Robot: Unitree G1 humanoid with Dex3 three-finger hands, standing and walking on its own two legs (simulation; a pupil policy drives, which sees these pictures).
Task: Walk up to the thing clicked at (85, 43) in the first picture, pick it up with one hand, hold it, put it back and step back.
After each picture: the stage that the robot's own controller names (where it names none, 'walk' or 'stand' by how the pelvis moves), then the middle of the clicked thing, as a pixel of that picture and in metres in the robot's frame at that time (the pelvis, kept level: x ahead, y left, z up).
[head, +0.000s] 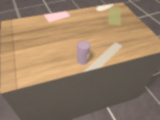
stand; (83, 53) +0.60 +0.01 -0.10
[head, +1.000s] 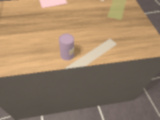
rise first; (66, 47) +0.55 +0.10 -0.06
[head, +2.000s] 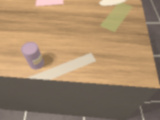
rise first; (33, 56) +0.46 +0.25 -0.07
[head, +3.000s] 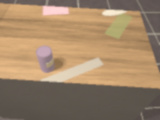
stand; (45, 59) +0.49 +0.19 -0.07
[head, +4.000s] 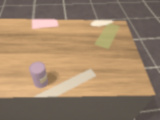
stand; (39, 75) +0.44 +0.20 -0.10
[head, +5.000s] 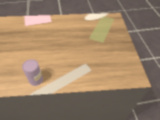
stand; (33, 73) +0.44 +0.23 -0.10
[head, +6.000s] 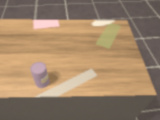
stand; (40, 75) +0.45 +0.20 -0.10
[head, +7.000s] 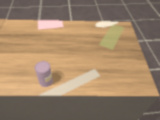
stand; (44, 74) +0.46 +0.19 -0.10
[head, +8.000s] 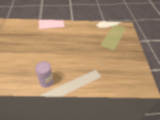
stand; (44, 75) +0.45 +0.18 -0.10
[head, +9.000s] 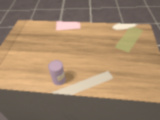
rise first; (57, 73) +0.47 +0.17 -0.10
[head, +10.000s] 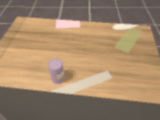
go down; (56, 71) +0.47 +0.16 -0.09
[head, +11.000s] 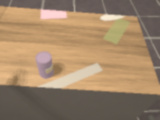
go down; (45, 65) +0.48 +0.15 -0.08
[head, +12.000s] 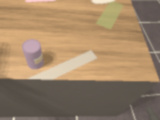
go down; (33, 55) +0.48 +0.16 -0.04
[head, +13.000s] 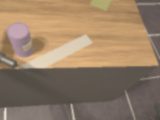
close in; (21, 41) +0.49 +0.17 -0.01
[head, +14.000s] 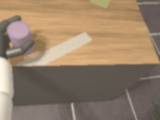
close; (21, 39) +0.49 +0.16 +0.01
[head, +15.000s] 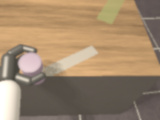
lift; (33, 69) +0.38 +0.15 +0.02
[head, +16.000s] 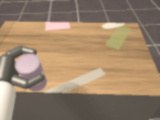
lift; (32, 73) +0.33 +0.16 +0.12
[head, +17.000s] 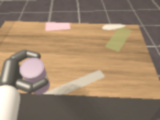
hold; (36, 77) +0.32 +0.15 +0.10
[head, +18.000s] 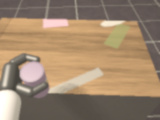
hold; (36, 80) +0.32 +0.15 +0.08
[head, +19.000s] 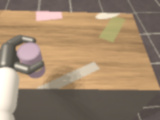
crouch; (32, 61) +0.39 +0.16 +0.08
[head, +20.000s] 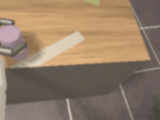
lower; (14, 43) +0.48 +0.17 -0.01
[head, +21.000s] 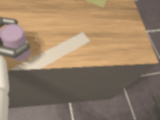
lower; (16, 43) +0.47 +0.16 +0.01
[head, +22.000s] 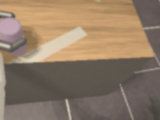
lower; (13, 38) +0.49 +0.16 +0.01
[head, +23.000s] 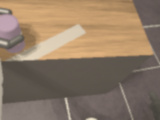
lower; (10, 35) +0.50 +0.16 +0.02
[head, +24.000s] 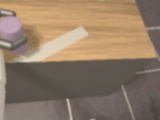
rest; (14, 36) +0.49 +0.16 +0.02
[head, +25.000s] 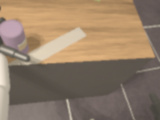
withdraw; (15, 40) +0.48 +0.15 +0.01
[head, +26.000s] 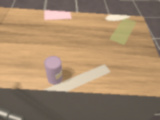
sink last; (54, 70) +0.44 +0.13 -0.04
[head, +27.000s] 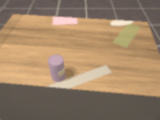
stand; (57, 68) +0.47 +0.15 -0.04
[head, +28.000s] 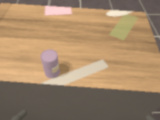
stand; (50, 64) +0.46 +0.15 -0.03
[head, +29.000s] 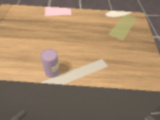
stand; (50, 63) +0.46 +0.15 -0.03
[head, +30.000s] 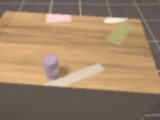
stand; (51, 67) +0.48 +0.16 -0.07
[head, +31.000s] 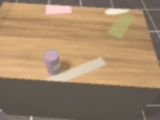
walk; (52, 62) +0.48 +0.15 -0.09
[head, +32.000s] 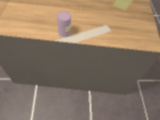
walk; (64, 25) +0.67 +0.12 -0.08
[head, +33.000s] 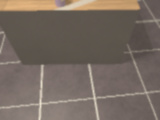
walk; out of the picture +0.98 +0.21 -0.07
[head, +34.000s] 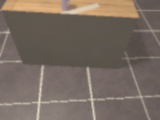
stand; (65, 1) +1.04 +0.15 -0.09
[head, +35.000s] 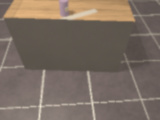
stand; (64, 7) +1.06 +0.15 -0.10
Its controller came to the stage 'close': yes
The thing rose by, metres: 0.20
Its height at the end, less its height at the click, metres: +0.00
